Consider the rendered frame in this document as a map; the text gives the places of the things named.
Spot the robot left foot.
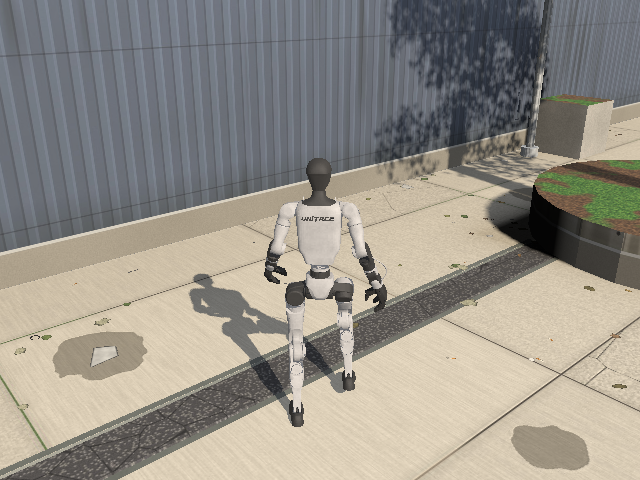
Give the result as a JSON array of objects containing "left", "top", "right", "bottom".
[{"left": 289, "top": 400, "right": 304, "bottom": 427}]

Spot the left robot forearm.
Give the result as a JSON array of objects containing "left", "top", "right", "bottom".
[{"left": 265, "top": 239, "right": 281, "bottom": 271}]

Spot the right robot forearm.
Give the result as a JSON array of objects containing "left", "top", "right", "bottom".
[{"left": 359, "top": 242, "right": 383, "bottom": 289}]

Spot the right robot upper arm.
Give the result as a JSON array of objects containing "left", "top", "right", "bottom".
[{"left": 340, "top": 201, "right": 368, "bottom": 259}]

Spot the left robot thigh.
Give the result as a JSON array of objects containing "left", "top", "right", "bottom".
[{"left": 285, "top": 280, "right": 306, "bottom": 361}]

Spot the robot left hand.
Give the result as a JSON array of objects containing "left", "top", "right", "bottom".
[{"left": 264, "top": 266, "right": 287, "bottom": 284}]

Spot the robot right hand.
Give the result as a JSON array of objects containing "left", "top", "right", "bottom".
[{"left": 365, "top": 284, "right": 387, "bottom": 312}]

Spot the left robot upper arm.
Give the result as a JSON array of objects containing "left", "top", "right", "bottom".
[{"left": 270, "top": 201, "right": 299, "bottom": 255}]

